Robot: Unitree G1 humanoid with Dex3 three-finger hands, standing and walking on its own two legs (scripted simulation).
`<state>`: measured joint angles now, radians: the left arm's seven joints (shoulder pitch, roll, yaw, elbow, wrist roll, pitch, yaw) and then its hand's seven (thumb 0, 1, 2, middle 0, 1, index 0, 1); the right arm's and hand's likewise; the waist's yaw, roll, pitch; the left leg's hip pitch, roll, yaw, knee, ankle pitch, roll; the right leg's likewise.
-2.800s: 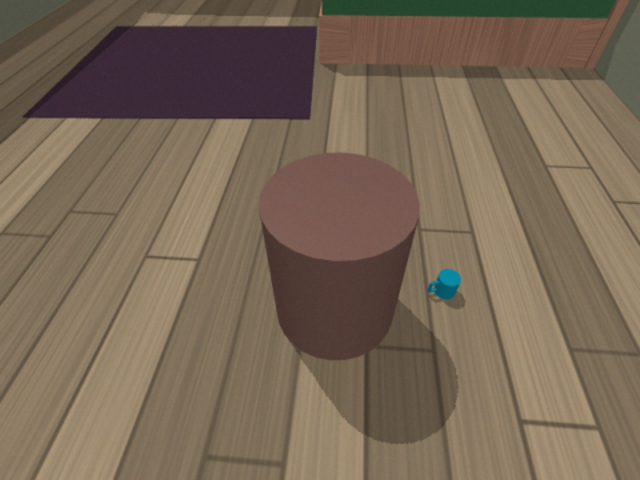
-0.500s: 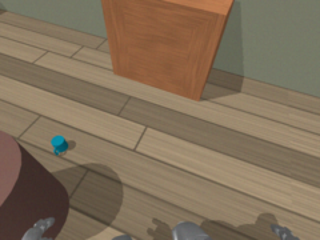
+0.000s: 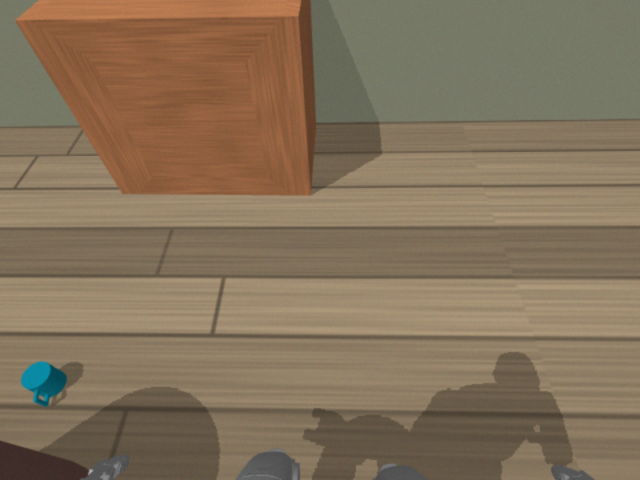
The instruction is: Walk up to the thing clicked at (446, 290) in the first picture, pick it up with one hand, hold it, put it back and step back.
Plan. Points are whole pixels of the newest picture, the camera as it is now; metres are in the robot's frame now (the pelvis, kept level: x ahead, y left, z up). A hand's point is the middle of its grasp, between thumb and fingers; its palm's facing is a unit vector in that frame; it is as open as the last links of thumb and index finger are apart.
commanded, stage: walk up
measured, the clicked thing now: (43, 385) +0.43 +0.89 -0.70
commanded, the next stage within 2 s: stand in 1.36 s
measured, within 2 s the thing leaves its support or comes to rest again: neither
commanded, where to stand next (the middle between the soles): +0.04 -0.01 m, yaw -22 degrees
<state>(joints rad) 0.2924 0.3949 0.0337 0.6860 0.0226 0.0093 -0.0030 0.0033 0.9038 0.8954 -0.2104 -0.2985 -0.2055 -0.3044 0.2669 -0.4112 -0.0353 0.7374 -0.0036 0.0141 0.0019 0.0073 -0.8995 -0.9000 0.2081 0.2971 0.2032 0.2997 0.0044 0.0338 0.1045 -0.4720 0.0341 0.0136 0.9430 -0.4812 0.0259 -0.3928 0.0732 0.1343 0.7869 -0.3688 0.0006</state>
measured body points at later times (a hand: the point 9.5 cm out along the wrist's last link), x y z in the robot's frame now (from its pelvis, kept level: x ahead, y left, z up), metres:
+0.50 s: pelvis -0.02 -0.01 +0.00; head +0.01 -0.03 +0.45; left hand +0.15 +0.29 -0.09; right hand -0.03 -0.35 -0.11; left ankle +0.04 +0.12 -0.68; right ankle -0.02 -0.13 -0.71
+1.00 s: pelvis -0.02 +0.01 +0.01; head -0.01 -0.01 +0.46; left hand +0.18 +0.26 -0.10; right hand -0.07 -0.31 -0.12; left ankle +0.05 +0.13 -0.71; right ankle -0.03 -0.12 -0.71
